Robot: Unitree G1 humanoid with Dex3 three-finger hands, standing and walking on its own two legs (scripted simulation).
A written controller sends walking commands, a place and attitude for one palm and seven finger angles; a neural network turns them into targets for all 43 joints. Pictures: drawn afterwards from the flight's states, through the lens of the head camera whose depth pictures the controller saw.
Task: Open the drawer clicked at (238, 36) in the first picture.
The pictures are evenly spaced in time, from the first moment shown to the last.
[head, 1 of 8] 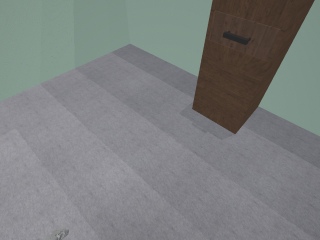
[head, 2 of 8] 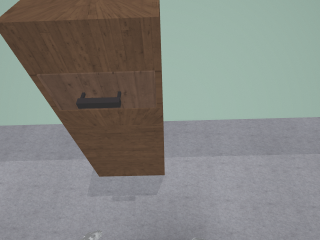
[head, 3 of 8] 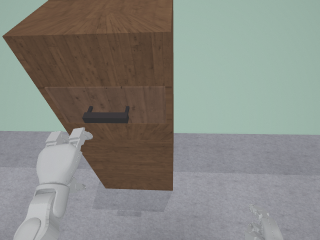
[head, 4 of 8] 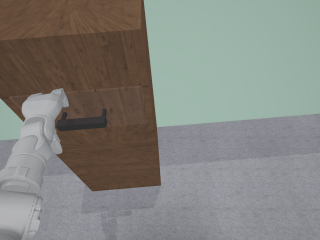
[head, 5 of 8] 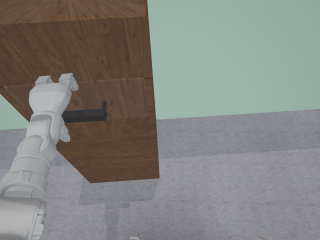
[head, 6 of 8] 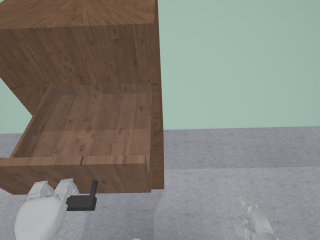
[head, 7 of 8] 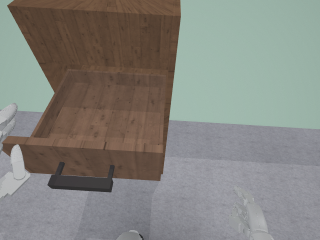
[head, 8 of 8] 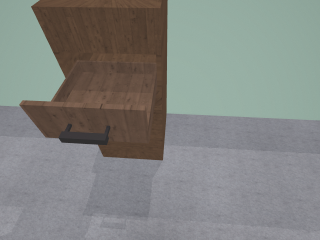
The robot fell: no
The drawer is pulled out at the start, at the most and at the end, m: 0.00 0.30 0.30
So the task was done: yes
